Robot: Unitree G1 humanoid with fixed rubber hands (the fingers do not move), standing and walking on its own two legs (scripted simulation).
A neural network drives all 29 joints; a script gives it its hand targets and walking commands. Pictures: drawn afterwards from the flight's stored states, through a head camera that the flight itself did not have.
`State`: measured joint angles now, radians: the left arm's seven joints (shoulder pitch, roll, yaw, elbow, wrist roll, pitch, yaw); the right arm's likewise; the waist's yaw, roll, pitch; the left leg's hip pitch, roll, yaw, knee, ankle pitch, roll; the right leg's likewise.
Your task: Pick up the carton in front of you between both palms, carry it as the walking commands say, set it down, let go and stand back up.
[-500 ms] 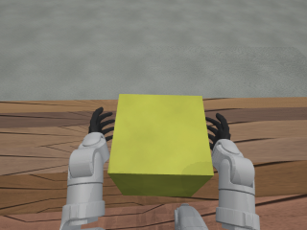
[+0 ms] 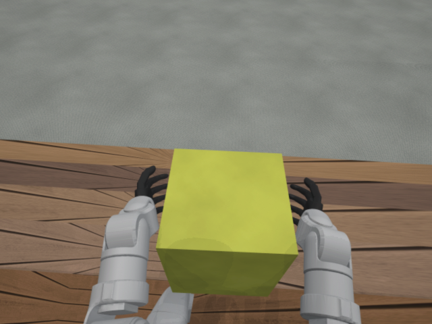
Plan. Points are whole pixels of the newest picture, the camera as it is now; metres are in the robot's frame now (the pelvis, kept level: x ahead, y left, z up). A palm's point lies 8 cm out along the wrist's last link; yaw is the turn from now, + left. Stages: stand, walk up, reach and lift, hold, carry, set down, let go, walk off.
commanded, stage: carry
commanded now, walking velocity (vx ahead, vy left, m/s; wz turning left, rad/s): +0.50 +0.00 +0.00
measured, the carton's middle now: (223, 227) +0.31 +0.02 -0.04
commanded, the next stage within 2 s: none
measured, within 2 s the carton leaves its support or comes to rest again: neither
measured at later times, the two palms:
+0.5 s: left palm (183, 116) +0.66 +0.18 -0.06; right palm (286, 130) +0.63 -0.12 -0.05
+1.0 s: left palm (198, 84) +1.01 +0.20 -0.18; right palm (271, 91) +1.02 -0.11 -0.20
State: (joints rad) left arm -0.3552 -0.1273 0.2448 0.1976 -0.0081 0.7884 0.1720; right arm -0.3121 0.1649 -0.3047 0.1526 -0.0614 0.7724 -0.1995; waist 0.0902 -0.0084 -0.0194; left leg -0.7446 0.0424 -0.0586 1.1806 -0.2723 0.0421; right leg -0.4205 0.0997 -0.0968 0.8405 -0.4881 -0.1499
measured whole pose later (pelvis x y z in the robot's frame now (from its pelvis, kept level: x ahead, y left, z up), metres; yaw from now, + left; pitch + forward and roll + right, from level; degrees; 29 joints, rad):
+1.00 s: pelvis +0.69 +0.03 -0.24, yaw -1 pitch +3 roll +0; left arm -0.37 -0.14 0.22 0.11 -0.02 0.80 0.19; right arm -0.31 0.14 -0.28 0.04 -0.02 0.80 -0.21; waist 0.10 0.02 -0.01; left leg -0.74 0.04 -0.03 0.83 0.10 0.05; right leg -0.32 0.11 -0.03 0.90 -0.63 -0.12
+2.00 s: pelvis +1.46 +0.06 -0.55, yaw -1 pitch +3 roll +0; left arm -0.34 -0.09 0.21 0.05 -0.02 0.75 0.21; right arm -0.33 0.14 -0.20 0.03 -0.02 0.77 -0.24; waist -0.01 0.02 -0.07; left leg -0.45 -0.05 0.10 0.58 -0.09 0.12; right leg -0.35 0.06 -0.03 1.49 -0.65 -0.04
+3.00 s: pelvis +1.93 +0.06 -0.67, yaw -2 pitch +4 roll +0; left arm -0.36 -0.13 0.23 0.03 0.04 0.87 0.21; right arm -0.34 0.13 -0.23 0.02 -0.04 0.87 -0.22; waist 0.00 0.00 -0.14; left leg -0.37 -0.01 0.07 0.65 -0.34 0.04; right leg -0.29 0.03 -0.07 0.64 -0.41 -0.06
